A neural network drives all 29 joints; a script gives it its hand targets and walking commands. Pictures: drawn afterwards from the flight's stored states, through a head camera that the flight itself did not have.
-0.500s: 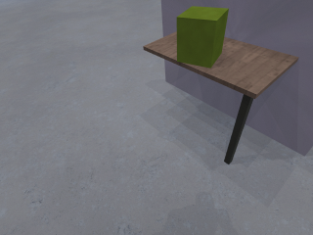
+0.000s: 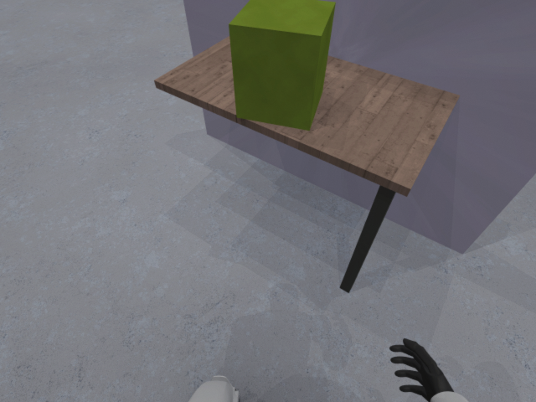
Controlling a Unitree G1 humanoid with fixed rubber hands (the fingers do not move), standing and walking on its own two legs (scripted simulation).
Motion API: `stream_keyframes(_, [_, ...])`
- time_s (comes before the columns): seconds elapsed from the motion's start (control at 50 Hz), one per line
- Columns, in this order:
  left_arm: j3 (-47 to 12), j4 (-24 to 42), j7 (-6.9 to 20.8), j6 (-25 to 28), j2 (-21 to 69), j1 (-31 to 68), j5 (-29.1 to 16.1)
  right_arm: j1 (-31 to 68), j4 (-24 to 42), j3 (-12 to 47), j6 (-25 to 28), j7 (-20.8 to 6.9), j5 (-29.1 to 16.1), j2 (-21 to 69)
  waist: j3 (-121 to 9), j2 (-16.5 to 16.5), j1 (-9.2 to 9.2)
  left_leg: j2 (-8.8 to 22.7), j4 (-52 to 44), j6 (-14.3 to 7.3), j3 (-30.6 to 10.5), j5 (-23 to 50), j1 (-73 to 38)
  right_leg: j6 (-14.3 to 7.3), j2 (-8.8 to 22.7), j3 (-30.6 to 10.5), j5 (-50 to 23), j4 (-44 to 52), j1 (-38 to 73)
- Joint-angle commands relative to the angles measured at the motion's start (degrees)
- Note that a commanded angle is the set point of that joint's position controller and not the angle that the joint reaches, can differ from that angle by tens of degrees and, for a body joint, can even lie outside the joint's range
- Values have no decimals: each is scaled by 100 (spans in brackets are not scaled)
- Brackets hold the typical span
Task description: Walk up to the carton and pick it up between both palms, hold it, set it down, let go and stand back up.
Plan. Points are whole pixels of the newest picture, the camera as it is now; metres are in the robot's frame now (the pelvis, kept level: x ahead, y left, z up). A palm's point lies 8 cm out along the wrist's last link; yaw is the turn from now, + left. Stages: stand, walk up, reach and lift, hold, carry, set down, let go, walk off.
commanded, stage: walk up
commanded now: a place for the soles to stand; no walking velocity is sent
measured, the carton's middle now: (283, 63) +0.91 +0.02 +0.04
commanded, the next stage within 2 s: none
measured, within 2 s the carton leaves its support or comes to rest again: neither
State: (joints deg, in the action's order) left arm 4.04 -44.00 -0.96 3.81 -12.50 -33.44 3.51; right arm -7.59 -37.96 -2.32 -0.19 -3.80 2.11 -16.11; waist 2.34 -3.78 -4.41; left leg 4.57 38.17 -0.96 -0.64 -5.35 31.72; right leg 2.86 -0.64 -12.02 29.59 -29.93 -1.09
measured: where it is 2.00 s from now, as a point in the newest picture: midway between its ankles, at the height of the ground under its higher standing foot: (214, 328)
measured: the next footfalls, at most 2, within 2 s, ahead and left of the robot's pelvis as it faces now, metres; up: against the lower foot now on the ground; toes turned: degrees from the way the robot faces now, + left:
right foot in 0.48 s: +0.32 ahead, -0.06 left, +0.00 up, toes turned -18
left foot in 0.88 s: +0.60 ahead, +0.30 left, +0.00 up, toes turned -28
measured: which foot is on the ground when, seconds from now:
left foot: down 0.00-0.48, up 0.50-0.86, down 0.88-1.00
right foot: down 0.00-0.04, up 0.06-0.46, down 0.48-0.88, up 0.90-1.00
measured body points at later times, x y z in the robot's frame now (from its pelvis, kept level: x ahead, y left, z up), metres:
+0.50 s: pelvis +0.24 +0.07 +0.00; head +0.25 +0.05 +0.45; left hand +0.45 +0.26 -0.09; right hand +0.12 -0.17 -0.13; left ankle +0.14 +0.15 -0.70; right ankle +0.29 -0.04 -0.72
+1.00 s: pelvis +0.42 +0.22 -0.01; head +0.45 +0.23 +0.44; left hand +0.59 +0.48 -0.13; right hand +0.43 -0.06 -0.10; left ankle +0.52 +0.29 -0.71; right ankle +0.32 +0.05 -0.65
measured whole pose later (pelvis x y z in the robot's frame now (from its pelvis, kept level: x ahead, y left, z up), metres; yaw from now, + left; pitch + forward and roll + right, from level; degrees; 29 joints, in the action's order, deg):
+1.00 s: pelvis +0.42 +0.22 -0.01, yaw -24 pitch -3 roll -2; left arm 4.2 -40.3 -4.5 -1.1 -18.5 -22.3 2.1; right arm -15.1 -35.2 0.6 -2.7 -3.9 1.2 -16.5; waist 5.5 0.0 -0.5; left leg 5.0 46.3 -1.7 5.2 -19.7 24.3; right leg 0.4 0.9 -7.1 32.8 -66.1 -25.8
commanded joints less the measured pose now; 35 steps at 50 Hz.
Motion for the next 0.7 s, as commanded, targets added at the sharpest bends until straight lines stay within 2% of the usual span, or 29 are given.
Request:
stream_keyframes(0.0, [294,646,14,125,-969,175,-115,-1851,129,-543,338,230,39,-1242,-821,53,1323,399,-673,-295,-803,-1402,-3458,-605,191,-303,-2111,-2051,-2048])
stream_keyframes(0.02, [217,749,90,163,-554,-131,-190,-2355,94,-660,333,306,212,-1693,-1263,-815,1361,1290,-1108,-612,-2297,-2652,-4308,-339,-390,200,-626,-3615,-2952])
stream_keyframes(0.04, [144,803,13,109,-411,-995,-416,-1868,210,-644,331,338,165,-1837,-1500,-1838,813,2090,-2436,-1091,-4317,-2250,-4736,-171,-489,356,133,-4489,-3766])
stream_keyframes(0.06, [143,710,-90,55,-596,-652,-287,-1455,284,-551,345,343,19,-1516,-945,-1122,663,2301,-2402,-1203,-4268,-1933,-4039,-175,-53,287,-66,-5020,-3938])
stream_keyframes(0.1, [142,747,-33,31,-727,409,-199,-967,337,-348,348,324,-50,-927,94,-9,629,1740,-2020,-988,-1913,-202,-2670,-201,335,439,-627,-4948,-3613])
stream_keyframes(0.12, [177,753,24,-20,-659,428,-138,-987,310,-284,331,310,3,-848,278,-184,531,1550,-1752,-1041,-1130,481,-2189,-185,458,503,-583,-4583,-3280])
stream_keyframes(0.14, [115,788,34,-44,-507,656,-141,-1063,266,-268,350,278,23,-833,511,-356,525,1384,-1747,-1088,-712,1168,-2018,-256,420,643,-708,-4460,-3367])
stream_keyframes(0.16, [200,724,53,-70,-695,614,-164,-1164,207,-249,346,253,5,-762,296,-269,503,1155,-1702,-988,-278,1178,-1895,-254,402,766,-845,-4059,-2982])
stream_keyframes(0.18, [192,652,81,-94,-624,618,-155,-1330,182,-247,370,247,112,-763,238,-222,473,1009,-1798,-825,-100,968,-1870,-199,308,865,-1015,-3956,-2916])
stream_keyframes(0.22, [180,704,109,-141,-498,664,-177,-1405,152,-110,336,226,181,-614,170,-709,507,973,-1868,-930,197,969,-1987,-91,224,1156,-1246,-3432,-3050])
stream_keyframes(0.28, [108,991,71,-117,-542,1263,-142,-1634,170,-82,295,263,115,-631,50,-503,719,1068,-1953,-806,223,183,-2301,-179,199,1369,-1615,-2190,-3221])
stream_keyframes(0.32, [48,1199,103,-99,-419,1723,-176,-1795,112,-115,260,247,42,-766,202,-712,935,1069,-1836,-762,511,340,-2463,-276,76,1702,-1967,-1144,-3038])
stream_keyframes(0.34, [60,1231,76,-126,-435,1907,-161,-1977,97,-130,196,269,4,-854,92,-455,1029,1013,-1710,-657,579,277,-2639,-301,-22,1791,-2097,-939,-2893])
stream_keyframes(0.36, [39,1285,62,-76,-393,1905,-165,-2166,28,-127,124,269,-4,-915,-91,-287,972,1001,-1491,-648,606,424,-2601,-365,-164,1846,-1898,-818,-2635])
stream_keyframes(0.38, [74,1264,30,-64,-384,1924,-124,-2134,0,-137,127,266,30,-1007,-91,-260,849,1273,-1508,-659,370,265,-2313,-429,-120,1818,-2129,-798,-2188])
stream_keyframes(0.4, [91,1180,12,-53,-465,1718,-103,-2122,68,-140,85,274,33,-978,-111,-156,790,1151,-1141,-541,614,24,-2092,-464,-127,1857,-2157,-442,-1784])
stream_keyframes(0.42, [178,1136,-39,-51,-568,1452,-112,-2119,116,-117,30,261,42,-993,-67,96,531,1038,-754,-342,773,-30,-1478,-593,-213,1796,-2040,-561,-1083])
stream_keyframes(0.44, [261,981,-112,-46,-686,889,-90,-1998,196,-89,-7,267,7,-976,-254,378,224,875,0,-245,919,184,-1030,-732,-85,1491,-1848,-372,-282])
stream_keyframes(0.46, [417,947,-192,-82,-1177,254,16,-1993,337,-59,-21,268,40,-913,-550,917,-219,304,1658,152,1081,36,38,-1308,970,-345,-810,-77,735])
stream_keyframes(0.48, [487,807,-289,-134,-1600,-389,33,-2256,453,-5,-56,242,78,-685,-1034,1527,-251,-301,3445,363,779,-2850,995,-1950,2315,-2792,-557,716,1550])
stream_keyframes(0.5, [408,852,-404,-218,-1733,-95,-115,-2361,525,-74,-145,251,192,-893,-662,729,-46,-154,4045,435,67,-2865,1276,-2209,2838,-3794,-203,1290,1104])
stream_keyframes(0.52, [325,930,-476,-239,-1629,245,-239,-1833,658,-125,-187,209,175,-988,-343,605,-127,97,4422,487,-155,-2428,1444,-2392,2732,-3335,-543,1283,623])
stream_keyframes(0.54, [302,1007,-474,-190,-1620,521,-159,-1491,815,-130,-159,185,110,-990,192,685,-27,211,4467,543,-212,-2331,1528,-2322,2489,-2668,-1242,1179,31])
stream_keyframes(0.56, [204,1023,-487,-76,-1437,745,-125,-1614,832,-120,-106,190,68,-834,264,640,206,418,4469,512,-365,-2145,1134,-2177,2409,-2102,-1649,1104,-625])
stream_keyframes(0.6, [36,1039,-423,51,-1112,1179,-85,-1777,794,-94,-146,89,92,-741,506,333,464,378,3996,553,-296,-1563,755,-1837,1864,-1070,-2355,1067,-1355])
stream_keyframes(0.62, [53,1024,-383,73,-1217,1388,-78,-1901,751,-103,-165,18,85,-635,626,554,611,387,3692,551,-113,-1406,286,-1701,1584,-418,-2561,1004,-1941])
stream_keyframes(0.64, [14,984,-337,109,-1156,1443,-42,-1958,671,-41,-163,-28,120,-424,614,735,664,271,3514,527,27,-1260,158,-1670,1368,-95,-3178,915,-2164])
stream_keyframes(0.66, [42,976,-327,128,-1277,1408,-68,-1824,767,-49,-168,-59,110,-486,674,928,622,339,2841,495,36,-1111,44,-1595,1335,119,-3165,837,-2272])
stream_keyframes(0.68, [87,886,-292,142,-1361,1640,-41,-1897,694,-65,-174,-91,64,-563,349,1181,749,358,2563,552,25,-1004,-226,-1525,1052,511,-3382,715,-2156])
